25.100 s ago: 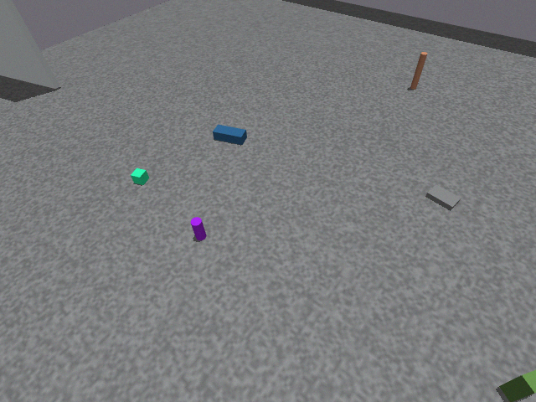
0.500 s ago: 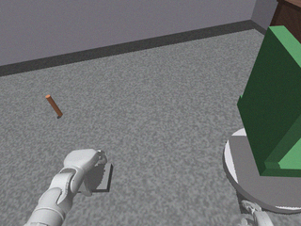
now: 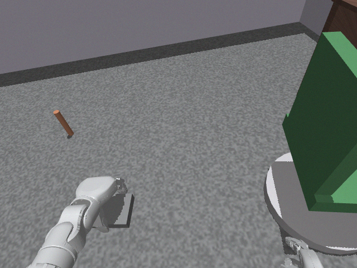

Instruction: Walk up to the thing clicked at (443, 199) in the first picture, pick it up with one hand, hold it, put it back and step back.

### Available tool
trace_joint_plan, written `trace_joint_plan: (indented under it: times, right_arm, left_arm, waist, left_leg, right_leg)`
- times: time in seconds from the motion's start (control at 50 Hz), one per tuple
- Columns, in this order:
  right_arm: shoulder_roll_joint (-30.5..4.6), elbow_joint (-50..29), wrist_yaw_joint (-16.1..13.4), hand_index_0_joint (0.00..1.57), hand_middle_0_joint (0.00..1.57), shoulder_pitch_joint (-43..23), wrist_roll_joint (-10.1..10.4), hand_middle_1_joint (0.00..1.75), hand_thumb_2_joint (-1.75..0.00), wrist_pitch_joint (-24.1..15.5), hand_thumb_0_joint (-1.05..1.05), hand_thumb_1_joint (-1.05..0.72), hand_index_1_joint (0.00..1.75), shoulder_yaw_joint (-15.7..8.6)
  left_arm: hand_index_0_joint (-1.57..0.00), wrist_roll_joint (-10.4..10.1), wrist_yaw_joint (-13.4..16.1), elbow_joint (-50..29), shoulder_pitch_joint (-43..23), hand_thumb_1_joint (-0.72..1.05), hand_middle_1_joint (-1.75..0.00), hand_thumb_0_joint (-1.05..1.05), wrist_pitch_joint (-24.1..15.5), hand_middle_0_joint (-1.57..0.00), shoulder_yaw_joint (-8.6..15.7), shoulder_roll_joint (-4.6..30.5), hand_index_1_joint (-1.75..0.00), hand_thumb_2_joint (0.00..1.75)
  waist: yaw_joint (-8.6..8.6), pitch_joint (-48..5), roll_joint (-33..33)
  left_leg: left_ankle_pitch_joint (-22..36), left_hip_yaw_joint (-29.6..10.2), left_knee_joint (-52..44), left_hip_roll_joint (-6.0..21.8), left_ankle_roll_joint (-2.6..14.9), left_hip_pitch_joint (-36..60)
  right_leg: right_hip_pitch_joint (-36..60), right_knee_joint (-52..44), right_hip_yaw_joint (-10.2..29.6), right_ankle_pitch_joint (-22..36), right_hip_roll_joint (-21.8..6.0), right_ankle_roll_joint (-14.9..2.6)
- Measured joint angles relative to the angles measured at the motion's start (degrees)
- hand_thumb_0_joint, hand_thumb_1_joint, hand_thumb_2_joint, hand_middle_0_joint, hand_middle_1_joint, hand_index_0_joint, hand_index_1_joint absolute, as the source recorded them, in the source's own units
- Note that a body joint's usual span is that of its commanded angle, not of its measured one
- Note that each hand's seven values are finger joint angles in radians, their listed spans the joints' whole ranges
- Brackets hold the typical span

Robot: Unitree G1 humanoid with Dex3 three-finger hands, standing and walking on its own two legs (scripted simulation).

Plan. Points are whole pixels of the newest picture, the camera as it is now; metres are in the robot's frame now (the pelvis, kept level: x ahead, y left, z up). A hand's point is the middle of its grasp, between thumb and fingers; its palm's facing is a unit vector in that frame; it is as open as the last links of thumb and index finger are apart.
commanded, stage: hold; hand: left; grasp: from above
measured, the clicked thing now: (106, 210) +0.30 +0.23 -0.08
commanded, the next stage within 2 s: crouch in 0.16 s
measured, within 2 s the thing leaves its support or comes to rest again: neither
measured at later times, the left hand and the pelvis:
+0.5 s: hand (105, 210) +0.30 +0.23 -0.06, palm faces -0.47 -0.02 -0.88, open 10.6 cm; pelvis +0.00 +0.00 +0.00, yaw +1 degrees
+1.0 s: hand (125, 217) +0.37 +0.25 -0.30, palm faces -0.40 +0.06 -0.91, open 10.6 cm; pelvis -0.05 +0.01 -0.19, yaw +0 degrees
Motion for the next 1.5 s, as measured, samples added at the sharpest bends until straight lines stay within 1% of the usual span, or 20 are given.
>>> trace_joint_plan:
  times: [0.08,0.22,0.34,0.42,0.5,0.58,0.64,0.72,0.76,0.8,0.86,0.94,1.06,1.14,1.22,1.34,1.42,1.5]
  right_arm:
    - [0.0,0.3,0.0,0.2,0.2,0.2,0.0,0.3,-0.9,0.3,0.01,-0.9,0.3,-0.3]
    - [0.0,0.2,0.2,0.2,0.2,1.0,0.3,0.3,-0.9,0.7,0.01,-0.9,0.3,-0.7]
    - [0.0,-0.3,0.2,0.2,0.2,1.3,0.4,0.3,-0.9,1.1,0.01,-0.9,0.3,-0.6]
    - [0.1,-0.4,0.4,0.2,0.2,0.9,0.1,0.3,-0.9,1.1,0.01,-0.9,0.3,-0.5]
    - [0.3,-0.5,1.0,0.2,0.2,0.4,-0.5,0.3,-0.9,1.0,0.01,-0.9,0.3,-0.6]
    - [0.2,-0.1,1.8,0.2,0.2,0.2,-1.5,0.3,-0.9,0.7,0.01,-0.9,0.3,-1.0]
    - [-0.2,0.0,2.5,0.2,0.2,0.4,-2.4,0.3,-0.9,0.4,0.01,-0.9,0.3,-1.6]
    - [-1.0,0.3,3.2,0.2,0.2,1.3,-3.3,0.3,-0.9,-0.1,0.01,-0.9,0.3,-2.5]
    - [-1.3,0.7,3.3,0.2,0.2,1.6,-3.7,0.3,-0.9,-0.4,0.01,-0.9,0.3,-2.7]
    - [-1.4,1.0,3.3,0.2,0.2,2.0,-4.1,0.3,-0.9,-0.8,0.01,-0.9,0.3,-2.9]
    - [-1.4,1.6,3.1,0.2,0.2,2.9,-4.6,0.3,-0.9,-1.6,0.01,-0.9,0.3,-3.0]
    - [-0.8,2.5,2.9,0.2,0.2,4.0,-5.2,0.3,-0.9,-2.4,0.01,-0.9,0.3,-2.9]
    - [0.7,3.2,3.3,0.2,0.2,4.4,-5.9,0.3,-0.9,-3.2,0.01,-0.9,0.3,-2.2]
    - [1.5,3.1,4.2,0.2,0.21,4.1,-6.2,0.3,-0.9,-4.1,0.01,-0.9,0.3,-1.3]
    - [1.7,2.9,5.5,0.21,0.21,3.5,-6.8,0.3,-0.9,-5.2,0.01,-0.9,0.3,-0.2]
    - [1.1,2.7,7.3,0.21,0.21,1.6,-8.3,0.3,-0.9,-6.6,0.0,-0.9,0.3,0.7]
    - [0.4,2.3,8.5,0.21,0.21,0.3,-9.1,0.3,-0.9,-7.2,0.0,-0.91,0.3,0.6]
    - [-0.1,1.9,9.4,0.2,0.21,-0.9,-9.8,0.3,-0.9,-7.6,0.0,-0.91,0.3,0.5]
  left_arm:
    - [-0.71,0.3,0.2,0.7,-0.7,0.0,-0.46,-0.01,0.2,-0.67,0.1,0.3,-0.44,0.32]
    - [-0.7,-0.4,-0.5,0.8,-0.7,0.0,-0.47,-0.01,0.6,-0.66,0.0,0.5,-0.44,0.32]
    - [-0.7,-0.2,-0.2,1.6,-0.2,0.01,-0.47,-0.01,0.1,-0.66,-0.3,0.1,-0.45,0.3]
    - [-0.7,0.6,1.9,3.8,-0.8,0.0,-0.49,-0.01,-0.6,-0.66,0.0,-0.3,-0.46,0.32]
    - [-0.7,2.6,5.6,8.2,-2.9,-0.01,-0.49,-0.01,-1.8,-0.66,0.4,-0.7,-0.47,0.34]
    - [-0.7,5.7,9.8,14.0,-6.5,-0.02,-0.49,-0.01,-3.1,-0.66,0.3,-0.8,-0.47,0.35]
    - [-0.69,8.1,13.6,18.6,-10.0,-0.02,-0.5,-0.01,-3.7,-0.66,0.9,-0.8,-0.47,0.36]
    - [-0.69,10.9,18.2,24.2,-15.0,-0.02,-0.5,-0.01,-3.5,-0.66,1.8,-0.6,-0.48,0.36]
    - [-0.69,11.8,20.0,27.2,-17.7,-0.02,-0.5,-0.01,-3.3,-0.66,2.5,-0.2,-0.47,0.36]
    - [-0.69,12.1,21.1,29.7,-20.2,-0.01,-0.49,-0.01,-2.9,-0.66,3.3,0.3,-0.47,0.35]
    - [-0.69,12.2,21.8,31.6,-23.2,-0.01,-0.49,-0.01,-2.3,-0.66,4.3,1.3,-0.47,0.35]
    - [-0.7,11.7,22.1,32.5,-26.3,-0.02,-0.49,-0.01,-1.4,-0.66,5.8,2.5,-0.47,0.35]
    - [-0.7,11.6,21.1,34.8,-30.1,-0.02,-0.49,-0.01,-0.8,-0.66,7.9,4.5,-0.47,0.36]
    - [-0.7,11.5,19.7,36.8,-31.9,-0.02,-0.48,-0.01,-1.7,-0.66,9.0,5.9,-0.46,0.36]
    - [-0.71,12.2,19.3,37.6,-32.9,-0.02,-0.47,-0.01,-3.8,-0.67,10.3,7.3,-0.44,0.35]
    - [-0.73,15.0,21.1,38.2,-34.7,-0.02,-0.45,0.0,-6.7,-0.69,12.6,9.9,-0.43,0.33]
    - [-0.74,16.4,22.7,38.8,-36.3,-0.02,-0.44,0.0,-7.3,-0.7,13.9,11.4,-0.42,0.33]
    - [-0.74,16.6,23.4,40.6,-38.5,-0.03,-0.44,0.0,-6.8,-0.7,14.5,12.9,-0.41,0.33]
  waist:
    - [-0.02,0.0,0.0]
    - [-0.16,-0.6,0.0]
    - [-0.37,-0.5,0.0]
    - [-0.66,-0.3,-0.4]
    - [-1.14,-0.4,-1.2]
    - [-1.71,-1.6,-2.0]
    - [-2.4,-3.3,-2.4]
    - [-3.52,-5.9,-2.4]
    - [-4.31,-7.0,-2.3]
    - [-5.19,-7.8,-2.1]
    - [-6.35,-8.9,-1.6]
    - [-7.68,-9.9,-0.9]
    - [-9.38,-10.5,0.1]
    - [-10.23,-10.4,0.5]
    - [-10.83,-10.6,0.2]
    - [-11.59,-9.7,-0.9]
    - [-11.85,-8.8,-1.5]
    - [-12.1,-7.5,-2.0]
  left_leg:
    - [-0.1,0.0,-0.1,0.0,0.05,0.1]
    - [-0.2,0.1,-0.5,-0.1,0.17,0.6]
    - [-0.4,0.1,-0.4,-0.2,0.25,0.6]
    - [-0.5,-0.1,0.4,-0.3,0.28,-0.6]
    - [-1.2,-0.5,3.2,-0.3,0.22,-4.5]
    - [-3.4,-1.2,10.0,-0.1,0.11,-12.7]
    - [-6.1,-1.8,17.8,0.1,-0.05,-21.4]
    - [-10.0,-2.5,29.3,0.3,0.03,-34.2]
    - [-11.8,-2.8,34.8,0.4,0.13,-40.4]
    - [-13.2,-3.0,39.9,0.4,0.23,-46.4]
    - [-15.2,-3.4,47.0,0.4,0.48,-55.0]
    - [-17.4,-3.6,55.4,0.2,0.86,-65.0]
    - [-19.7,-3.8,65.3,0.0,1.35,-76.5]
    - [-20.7,-4.1,70.7,-0.2,1.54,-83.0]
    - [-21.8,-4.6,76.0,-0.4,1.46,-89.1]
    - [-23.3,-5.8,83.3,-0.8,0.92,-96.8]
    - [-24.1,-6.5,87.2,-0.9,0.59,-100.4]
    - [-24.8,-7.0,90.3,-0.7,0.49,-102.7]
  right_leg:
    - [0.2,-0.2,0.0,0.0,0.0,0.06]
    - [0.7,-0.8,0.1,0.0,-0.1,0.16]
    - [0.8,-0.8,0.1,-0.1,-0.2,0.25]
    - [-0.4,0.0,-0.1,-0.4,-0.3,0.27]
    - [-4.0,2.7,-0.4,-1.1,-0.3,0.22]
    - [-11.7,9.0,-1.0,-3.2,-0.2,0.12]
    - [-20.1,16.2,-1.5,-5.8,0.0,0.2]
    - [-32.4,27.0,-2.0,-9.4,0.2,0.31]
    - [-38.4,32.3,-2.1,-11.1,0.3,0.44]
    - [-44.2,37.2,-2.2,-12.6,0.3,0.54]
    - [-52.7,44.0,-2.4,-14.4,0.3,0.69]
    - [-62.4,52.1,-2.4,-16.5,0.3,0.88]
    - [-73.6,61.7,-2.3,-18.8,0.1,1.23]
    - [-79.8,67.0,-2.5,-20.0,0.0,1.27]
    - [-85.7,72.2,-2.8,-21.3,-0.1,1.36]
    - [-92.9,79.4,-3.8,-23.1,-0.3,1.16]
    - [-96.3,83.2,-4.2,-24.0,-0.3,0.94]
    - [-98.6,86.0,-4.6,-24.4,0.0,0.86]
